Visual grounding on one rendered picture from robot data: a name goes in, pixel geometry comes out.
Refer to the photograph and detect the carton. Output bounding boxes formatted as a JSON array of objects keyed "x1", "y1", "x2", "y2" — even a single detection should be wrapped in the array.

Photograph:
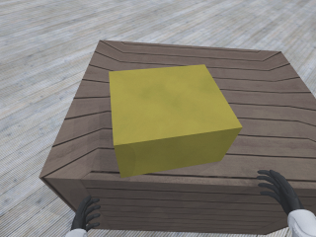
[{"x1": 109, "y1": 64, "x2": 243, "y2": 178}]

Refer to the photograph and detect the pedestal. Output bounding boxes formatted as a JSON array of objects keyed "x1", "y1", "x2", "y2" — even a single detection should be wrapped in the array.
[{"x1": 39, "y1": 39, "x2": 316, "y2": 235}]

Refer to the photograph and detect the robot right hand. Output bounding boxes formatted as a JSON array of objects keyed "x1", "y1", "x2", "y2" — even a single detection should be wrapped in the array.
[{"x1": 256, "y1": 170, "x2": 305, "y2": 215}]

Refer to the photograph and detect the robot right forearm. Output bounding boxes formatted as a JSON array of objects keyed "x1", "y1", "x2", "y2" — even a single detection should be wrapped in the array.
[{"x1": 287, "y1": 209, "x2": 316, "y2": 237}]

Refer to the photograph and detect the robot left hand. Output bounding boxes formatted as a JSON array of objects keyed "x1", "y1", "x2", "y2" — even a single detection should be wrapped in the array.
[{"x1": 70, "y1": 196, "x2": 101, "y2": 232}]

